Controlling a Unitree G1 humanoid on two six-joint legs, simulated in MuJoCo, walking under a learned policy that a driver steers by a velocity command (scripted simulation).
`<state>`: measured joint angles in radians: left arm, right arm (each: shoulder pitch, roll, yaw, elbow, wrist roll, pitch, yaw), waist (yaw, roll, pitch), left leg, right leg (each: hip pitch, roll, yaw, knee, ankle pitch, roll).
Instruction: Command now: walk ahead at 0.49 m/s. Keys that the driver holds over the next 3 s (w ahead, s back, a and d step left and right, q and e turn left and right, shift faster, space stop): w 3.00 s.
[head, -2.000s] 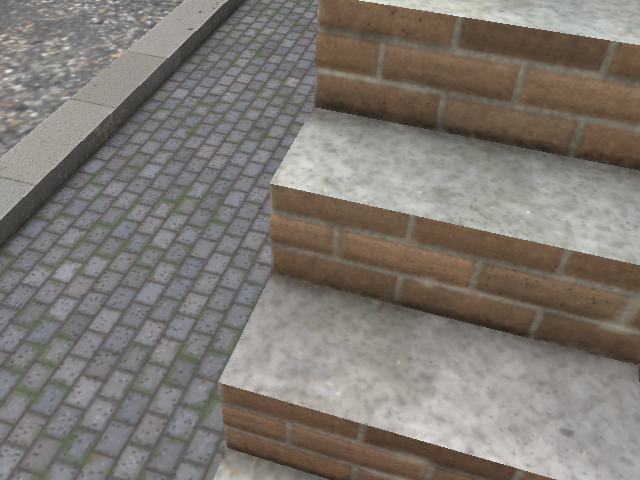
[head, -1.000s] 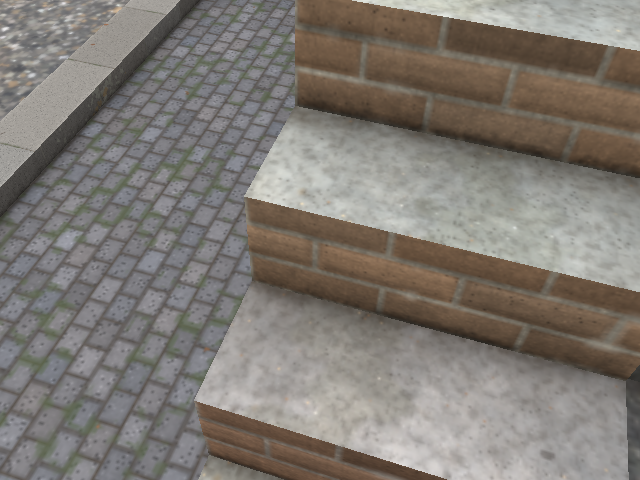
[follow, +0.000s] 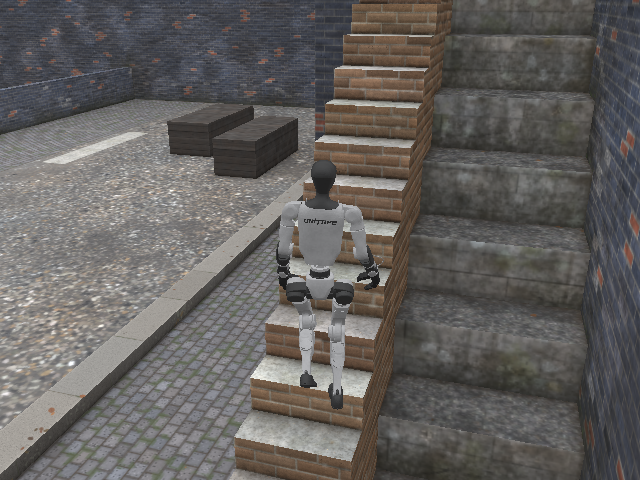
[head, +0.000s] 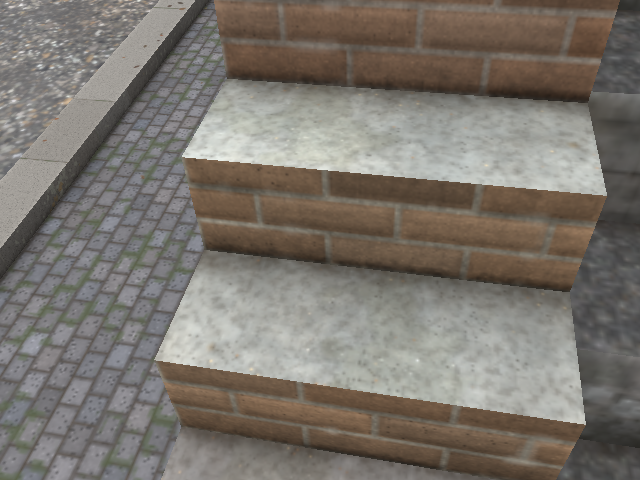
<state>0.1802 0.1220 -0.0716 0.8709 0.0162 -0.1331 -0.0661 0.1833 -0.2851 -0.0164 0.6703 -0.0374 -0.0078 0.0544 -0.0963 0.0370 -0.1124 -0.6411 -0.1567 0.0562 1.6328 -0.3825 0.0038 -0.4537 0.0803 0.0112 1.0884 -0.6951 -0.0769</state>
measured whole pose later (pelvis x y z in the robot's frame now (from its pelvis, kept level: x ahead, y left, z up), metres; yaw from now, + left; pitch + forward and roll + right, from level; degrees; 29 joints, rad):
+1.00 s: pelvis +0.17 -0.05 +0.08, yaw +0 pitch +1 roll +2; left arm 0.53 0.08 -0.07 1.02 0.07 -0.12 -0.04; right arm 0.10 -0.16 0.07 0.74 0.04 -0.07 0.11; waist 0.04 0.06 -0.07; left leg -1.06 -0.11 -0.11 2.14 -0.16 0.08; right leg -0.05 -0.02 -0.09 0.43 -0.40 -0.04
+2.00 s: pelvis +0.47 -0.11 +0.43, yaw -2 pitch +3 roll +0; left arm 0.25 0.19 -0.04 0.98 0.01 -0.06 0.01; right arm 0.13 -0.13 0.12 0.76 0.00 -0.04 0.06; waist -0.01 -0.03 -0.16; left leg -0.51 -0.02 0.06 1.12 -0.37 0.11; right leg -0.62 -0.02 0.02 0.94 -0.38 -0.10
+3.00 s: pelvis +0.58 -0.05 +0.49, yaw -2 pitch -1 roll -3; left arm 0.15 0.11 -0.12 0.69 -0.05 -0.04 -0.04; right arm 0.40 -0.14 0.08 0.92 -0.06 -0.09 -0.01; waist -0.03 -0.05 -0.09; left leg -0.26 0.10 0.04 0.56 -0.29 0.01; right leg -1.33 0.01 0.02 2.35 -0.17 -0.02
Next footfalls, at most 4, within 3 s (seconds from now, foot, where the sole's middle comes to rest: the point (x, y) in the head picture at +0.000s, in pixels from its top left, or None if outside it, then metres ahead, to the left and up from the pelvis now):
0.24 left None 0.15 0.07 -0.70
0.74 right None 0.10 -0.13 -0.70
1.12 left None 0.39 0.08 -0.49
1.64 right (477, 329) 0.58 -0.25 -0.28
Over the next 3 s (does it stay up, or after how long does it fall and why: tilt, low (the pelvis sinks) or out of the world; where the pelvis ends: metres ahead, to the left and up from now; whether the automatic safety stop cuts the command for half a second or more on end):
stays up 0.58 -0.05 0.49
